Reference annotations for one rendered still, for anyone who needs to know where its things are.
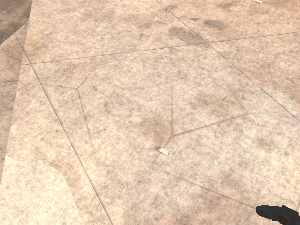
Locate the right robot hand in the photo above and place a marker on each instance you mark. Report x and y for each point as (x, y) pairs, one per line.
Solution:
(283, 214)

